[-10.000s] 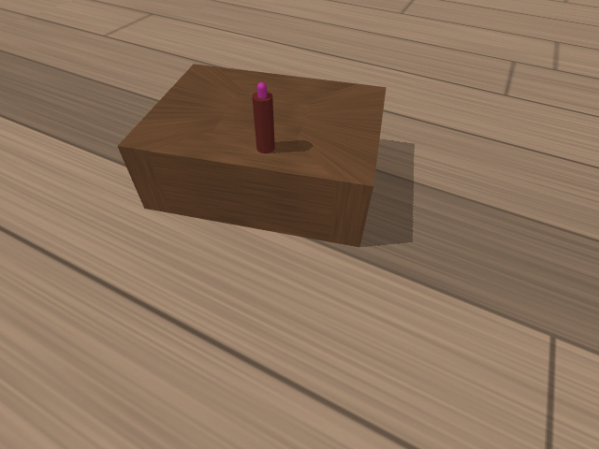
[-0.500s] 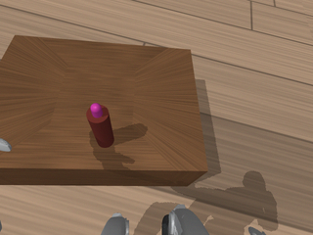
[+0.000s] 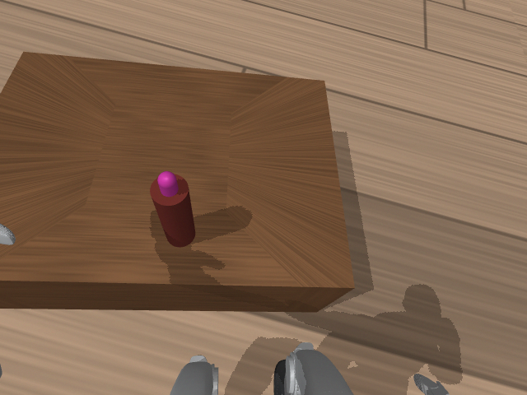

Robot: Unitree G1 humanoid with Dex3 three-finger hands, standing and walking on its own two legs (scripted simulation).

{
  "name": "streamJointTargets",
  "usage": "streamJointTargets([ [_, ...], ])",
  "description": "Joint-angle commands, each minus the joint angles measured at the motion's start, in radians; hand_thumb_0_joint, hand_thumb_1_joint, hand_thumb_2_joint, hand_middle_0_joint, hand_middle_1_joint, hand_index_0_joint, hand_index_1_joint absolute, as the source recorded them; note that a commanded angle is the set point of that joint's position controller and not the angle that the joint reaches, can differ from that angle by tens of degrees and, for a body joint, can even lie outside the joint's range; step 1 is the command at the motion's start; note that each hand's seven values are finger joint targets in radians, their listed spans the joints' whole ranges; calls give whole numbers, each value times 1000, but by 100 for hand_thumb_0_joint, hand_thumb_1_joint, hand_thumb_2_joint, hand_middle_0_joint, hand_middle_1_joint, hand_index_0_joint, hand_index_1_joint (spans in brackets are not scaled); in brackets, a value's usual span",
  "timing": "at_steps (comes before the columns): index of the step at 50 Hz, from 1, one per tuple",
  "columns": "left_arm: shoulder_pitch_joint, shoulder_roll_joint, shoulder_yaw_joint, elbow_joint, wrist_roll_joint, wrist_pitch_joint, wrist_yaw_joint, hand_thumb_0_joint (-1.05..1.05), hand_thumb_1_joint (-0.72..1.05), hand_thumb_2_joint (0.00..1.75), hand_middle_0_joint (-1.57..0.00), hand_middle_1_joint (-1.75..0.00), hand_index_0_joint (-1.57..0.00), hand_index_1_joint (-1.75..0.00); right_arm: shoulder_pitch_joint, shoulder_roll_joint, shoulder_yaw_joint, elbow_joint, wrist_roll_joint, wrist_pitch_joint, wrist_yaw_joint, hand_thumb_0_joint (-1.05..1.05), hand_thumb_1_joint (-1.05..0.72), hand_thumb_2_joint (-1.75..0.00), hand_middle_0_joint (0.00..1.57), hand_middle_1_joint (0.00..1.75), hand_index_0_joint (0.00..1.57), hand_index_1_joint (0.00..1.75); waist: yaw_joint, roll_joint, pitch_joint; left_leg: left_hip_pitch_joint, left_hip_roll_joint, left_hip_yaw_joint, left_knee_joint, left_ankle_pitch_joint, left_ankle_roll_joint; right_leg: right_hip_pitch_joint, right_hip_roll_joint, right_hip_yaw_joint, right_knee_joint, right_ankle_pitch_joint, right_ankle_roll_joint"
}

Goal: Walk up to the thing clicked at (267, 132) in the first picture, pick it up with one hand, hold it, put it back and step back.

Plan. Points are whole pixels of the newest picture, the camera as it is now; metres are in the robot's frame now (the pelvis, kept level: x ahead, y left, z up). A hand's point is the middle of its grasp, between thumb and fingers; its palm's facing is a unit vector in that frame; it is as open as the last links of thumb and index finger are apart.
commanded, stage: go down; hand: left
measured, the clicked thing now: (174, 209) +0.49 +0.16 -0.20
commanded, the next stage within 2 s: none
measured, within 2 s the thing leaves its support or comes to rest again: neither
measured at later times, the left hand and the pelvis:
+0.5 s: hand out of the picture +0.41 +0.37 +0.03, palm faces +0.18 -0.98 -0.06, open 17.3 cm; pelvis -0.01 -0.01 -0.01, yaw +0 degrees
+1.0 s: hand out of the picture +0.43 +0.38 +0.04, palm faces +0.17 -0.98 -0.05, open 17.3 cm; pelvis -0.01 +0.00 -0.02, yaw +0 degrees
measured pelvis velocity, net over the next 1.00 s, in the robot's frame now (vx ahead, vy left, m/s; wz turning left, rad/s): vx -0.01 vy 0.00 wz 0.00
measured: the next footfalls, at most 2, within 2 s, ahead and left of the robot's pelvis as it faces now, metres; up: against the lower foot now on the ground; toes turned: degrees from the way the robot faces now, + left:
none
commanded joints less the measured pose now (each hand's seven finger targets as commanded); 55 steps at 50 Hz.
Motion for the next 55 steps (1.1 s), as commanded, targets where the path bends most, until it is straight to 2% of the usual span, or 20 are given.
streamJointTargets([
  [1, -313, 365, 53, -184, -35, -62, -4, 0, -55, 5, -7, -1, -5, -3, 140, -212, -75, -45, -3, -18, -16, 0, -87, -89, 20, 30, 20, 30, 16, 239, -368, 284, 15, -54, -169, 476, -43, 156, 30, 9, -57, 167, -64],
  [5, -320, 376, 68, -165, -39, -78, -9, 0, -53, 5, -7, -2, -5, -3, 123, -212, -73, -54, -2, -16, -14, 0, -88, -89, 20, 30, 20, 30, 11, 216, -375, 243, 8, -46, -164, 408, -35, 161, 27, 17, -47, 145, -63],
  [7, -339, 397, 80, -164, -39, -87, -14, 0, -51, 5, -7, -1, -5, -3, 130, -220, -72, -48, -5, -15, -12, 0, -87, -89, 20, 30, 20, 30, 10, 231, -396, 281, 18, -64, -159, 448, -43, 126, 31, 8, -34, 153, -63],
  [9, -332, 423, 97, -163, -36, -91, -14, 0, -50, 6, -7, -2, -5, -3, 126, -217, -69, -55, -7, -11, -13, 0, -87, -89, 20, 30, 20, 30, 20, 217, -400, 231, 2, -43, -157, 398, -33, 176, 24, 19, -40, 145, -64],
  [13, -364, 432, 96, -170, -38, -100, -31, 0, -50, 6, -7, -1, -5, -3, 128, -222, -66, -55, -11, -9, -13, 0, -88, -89, 20, 30, 20, 30, 10, 246, -429, 260, 2, -42, -137, 418, -35, 145, 26, 20, -28, 149, -64],
  [15, -361, 458, 119, -150, -39, -100, -32, 0, -50, 6, -7, -2, -5, -4, 131, -217, -60, -53, -11, -8, -12, 0, -88, -89, 20, 30, 20, 30, 15, 232, -437, 217, -1, -42, -126, 421, -33, 162, 24, 21, -20, 160, -64],
  [19, -369, 461, 116, -131, -39, -100, -42, 0, -50, 6, -7, -3, -5, -4, 128, -218, -57, -59, -10, -5, -15, 0, -88, -90, 20, 30, 20, 30, 4, 221, -418, 171, -8, -33, -123, 357, -25, 171, 22, 29, -20, 140, -62],
  [24, -388, 485, 116, -125, -37, -104, -49, 0, -50, 6, -7, -3, -5, -4, 137, -221, -51, -58, -11, -4, -13, 0, -88, -90, 20, 30, 20, 30, 4, 232, -426, 166, -8, -36, -110, 365, -25, 157, 21, 27, -9, 138, -63],
  [27, -403, 497, 115, -125, -36, -105, -55, 0, -50, 6, -7, -2, -5, -4, 134, -217, -46, -64, -10, -5, -15, 0, -88, -90, 20, 30, 20, 30, -9, 205, -422, 133, -14, -21, -97, 332, -14, 186, 19, 41, -18, 141, -57],
  [32, -429, 524, 127, -125, -36, -111, -60, 0, -50, 6, -7, -3, -5, -4, 136, -225, -46, -61, -10, -3, -15, 0, -88, -90, 20, 30, 20, 30, -4, 250, -444, 158, -11, -33, -90, 350, -22, 140, 21, 32, 1, 136, -62],
  [35, -423, 512, 117, -111, -35, -110, -64, 0, -49, 7, -6, -3, -4, -5, 134, -226, -46, -59, -11, -2, -13, 0, -88, -90, 20, 30, 20, 30, -6, 257, -448, 174, -6, -45, -88, 376, -28, 112, 25, 21, 11, 135, -65],
  [36, -441, 538, 126, -133, -35, -114, -65, 0, -50, 7, -7, -3, -5, -5, 133, -221, -40, -59, -11, -2, -14, 0, -88, -90, 20, 30, 20, 30, -6, 274, -449, 169, -7, -41, -84, 367, -28, 114, 22, 26, 10, 132, -64],
  [39, -447, 519, 119, -126, -40, -108, -66, 0, -50, 7, -6, -3, -4, -5, 138, -230, -46, -64, -9, 0, -12, 0, -89, -90, 20, 30, 20, 30, -11, 277, -452, 186, -3, -52, -94, 365, -34, 98, 25, 19, 17, 120, -67],
  [40, -449, 531, 127, -148, -42, -110, -68, 0, -49, 7, -6, -3, -4, -4, 143, -228, -44, -61, -10, 0, -12, 0, -89, -90, 20, 30, 20, 30, -1, 289, -459, 192, -2, -52, -93, 371, -34, 99, 24, 19, 17, 120, -66],
  [41, -442, 504, 114, -121, -46, -106, -73, 0, -50, 6, -6, -3, -4, -5, 140, -227, -43, -62, -9, 2, -14, 0, -89, -90, 20, 30, 20, 30, -17, 280, -462, 211, 1, -56, -86, 396, -35, 87, 28, 15, 17, 132, -66],
  [43, -454, 509, 110, -131, -46, -103, -73, 0, -49, 7, -6, -3, -4, -5, 148, -227, -40, -61, -11, 1, -13, 0, -89, -90, 20, 30, 20, 30, -20, 275, -472, 212, 1, -56, -79, 429, -34, 96, 27, 15, 17, 153, -65],
  [46, -451, 521, 119, -137, -49, -101, -71, 0, -50, 6, -6, -3, -4, -5, 146, -224, -40, -60, -8, 3, -13, 0, -89, -90, 20, 30, 20, 30, -7, 274, -462, 191, -2, -54, -80, 411, -33, 107, 26, 18, 18, 149, -64],
  [48, -442, 493, 110, -128, -51, -98, -71, 0, -52, 7, -6, -4, -4, -6, 149, -226, -43, -62, -6, 4, -13, 0, -89, -90, 20, 30, 20, 30, -14, 257, -454, 197, 0, -57, -80, 417, -32, 90, 28, 15, 18, 147, -65],
  [52, -441, 524, 130, -134, -53, -106, -62, 0, -49, 7, -6, -4, -4, -5, 148, -222, -39, -61, -6, 5, -11, 0, -89, -90, 20, 30, 20, 30, 0, 257, -448, 183, 0, -59, -88, 390, -34, 101, 29, 16, 18, 128, -66],
  [55, -451, 521, 132, -130, -54, -107, -63, 0, -49, 7, -6, -3, -4, -5, 157, -220, -35, -61, -8, 8, -9, 0, -89, -90, 20, 30, 20, 30, -8, 249, -471, 187, -2, -55, -76, 442, -30, 123, 28, 18, 20, 167, -65],
])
